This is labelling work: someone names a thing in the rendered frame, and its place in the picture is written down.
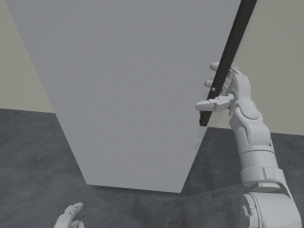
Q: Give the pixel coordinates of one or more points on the robot right hand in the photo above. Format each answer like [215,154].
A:
[238,89]

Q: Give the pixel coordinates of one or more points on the fridge door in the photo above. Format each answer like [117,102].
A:
[124,77]

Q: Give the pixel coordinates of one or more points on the handle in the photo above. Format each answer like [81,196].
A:
[239,26]

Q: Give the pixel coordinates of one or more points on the right robot forearm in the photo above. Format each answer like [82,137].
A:
[259,168]

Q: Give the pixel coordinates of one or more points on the right robot upper arm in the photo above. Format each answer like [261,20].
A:
[268,210]

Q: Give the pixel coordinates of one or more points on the robot left hand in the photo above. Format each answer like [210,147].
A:
[65,220]

